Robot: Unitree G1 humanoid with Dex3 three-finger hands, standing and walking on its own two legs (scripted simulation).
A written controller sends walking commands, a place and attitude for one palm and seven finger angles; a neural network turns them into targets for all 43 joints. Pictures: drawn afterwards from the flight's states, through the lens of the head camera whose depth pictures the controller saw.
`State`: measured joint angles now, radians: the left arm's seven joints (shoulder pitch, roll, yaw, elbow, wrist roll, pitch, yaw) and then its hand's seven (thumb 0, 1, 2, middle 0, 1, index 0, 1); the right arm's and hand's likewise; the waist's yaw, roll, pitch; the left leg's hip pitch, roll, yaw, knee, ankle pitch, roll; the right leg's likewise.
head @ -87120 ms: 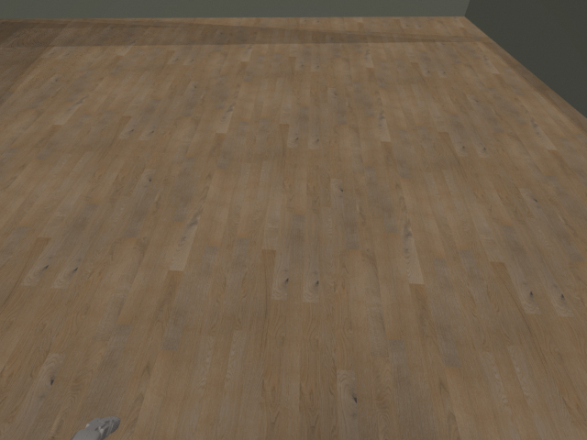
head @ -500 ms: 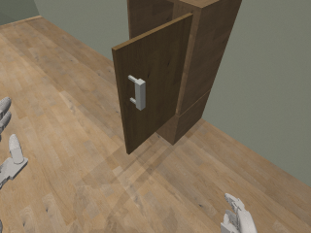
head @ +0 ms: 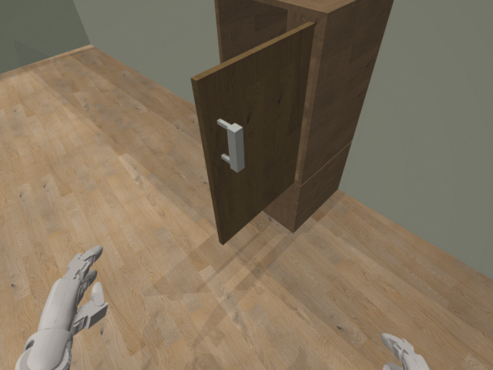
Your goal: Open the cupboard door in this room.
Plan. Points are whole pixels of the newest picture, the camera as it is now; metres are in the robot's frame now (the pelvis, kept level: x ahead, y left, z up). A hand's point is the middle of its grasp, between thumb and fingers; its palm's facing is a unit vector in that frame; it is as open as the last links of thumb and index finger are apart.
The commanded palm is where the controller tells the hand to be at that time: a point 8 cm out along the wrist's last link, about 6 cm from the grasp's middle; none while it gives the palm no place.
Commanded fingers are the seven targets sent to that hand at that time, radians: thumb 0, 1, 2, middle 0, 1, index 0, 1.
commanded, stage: let the arm hang, fingers relaxed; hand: left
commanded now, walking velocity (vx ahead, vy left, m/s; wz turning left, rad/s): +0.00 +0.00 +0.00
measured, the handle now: (229, 145) +0.59 +0.08 +0.03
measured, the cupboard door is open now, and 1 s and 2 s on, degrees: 91 91 91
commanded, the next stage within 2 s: look to check the result in 0.98 s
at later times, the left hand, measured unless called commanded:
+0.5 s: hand out of the picture -0.07 +0.17 -0.16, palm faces +0.05 -0.97 -0.23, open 7.3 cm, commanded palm none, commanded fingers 0.00 0.90 0.90 -0.20 -0.30 -0.20 -0.30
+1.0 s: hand out of the picture +0.01 +0.13 -0.17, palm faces +0.05 -0.99 -0.16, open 7.3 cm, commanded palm none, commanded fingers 0.00 0.90 0.90 -0.20 -0.30 -0.20 -0.30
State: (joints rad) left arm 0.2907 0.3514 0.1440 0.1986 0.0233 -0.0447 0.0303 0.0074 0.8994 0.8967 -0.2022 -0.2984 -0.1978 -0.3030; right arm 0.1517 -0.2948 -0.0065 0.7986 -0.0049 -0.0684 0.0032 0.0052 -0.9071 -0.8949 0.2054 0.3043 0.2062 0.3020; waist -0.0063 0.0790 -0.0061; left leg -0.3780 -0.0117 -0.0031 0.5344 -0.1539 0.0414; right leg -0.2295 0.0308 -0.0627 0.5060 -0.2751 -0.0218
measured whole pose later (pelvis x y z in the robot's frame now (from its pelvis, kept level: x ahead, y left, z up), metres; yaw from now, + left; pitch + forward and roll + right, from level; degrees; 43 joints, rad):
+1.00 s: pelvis +0.02 -0.02 +0.01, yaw +0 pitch -2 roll +0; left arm 0.30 0.11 0.01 1.15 0.01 -0.01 0.04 0.01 0.92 0.90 -0.20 -0.30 -0.20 -0.30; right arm 0.31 -0.11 0.00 1.14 -0.02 0.02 -0.04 0.00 -0.91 -0.90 0.20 0.30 0.20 0.30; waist -0.01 0.00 0.04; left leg -0.26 -0.02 -0.01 0.43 -0.14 0.01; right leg -0.12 0.03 -0.06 0.43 -0.28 -0.05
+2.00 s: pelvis +0.06 -0.05 +0.01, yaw +0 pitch -2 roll +1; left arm 0.32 0.12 0.01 1.16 0.00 -0.01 0.04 0.01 0.91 0.90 -0.20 -0.30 -0.20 -0.30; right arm 0.28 -0.13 0.01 1.15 -0.01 0.01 -0.05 0.00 -0.91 -0.89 0.20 0.30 0.20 0.30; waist 0.00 0.01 0.05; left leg -0.19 0.01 -0.01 0.41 -0.19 -0.02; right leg -0.04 0.06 -0.06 0.37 -0.31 -0.07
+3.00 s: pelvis +0.06 -0.04 +0.01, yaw +0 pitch -2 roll +1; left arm 0.29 0.14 0.01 1.15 0.00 -0.02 0.04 0.01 0.91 0.90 -0.20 -0.30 -0.20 -0.30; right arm 0.25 -0.15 0.01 1.15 -0.02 0.01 -0.04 0.00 -0.91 -0.89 0.20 0.30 0.20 0.30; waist 0.00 0.00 0.06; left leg -0.18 0.00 -0.01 0.39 -0.18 -0.02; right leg -0.03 0.05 -0.05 0.36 -0.30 -0.07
